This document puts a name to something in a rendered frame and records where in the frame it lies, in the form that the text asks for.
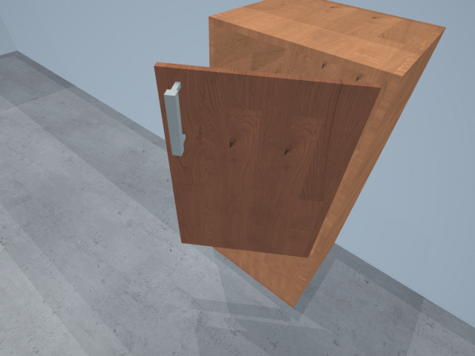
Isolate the handle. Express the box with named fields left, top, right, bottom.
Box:
left=164, top=82, right=186, bottom=156

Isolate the cupboard door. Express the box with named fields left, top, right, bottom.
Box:
left=154, top=62, right=381, bottom=258

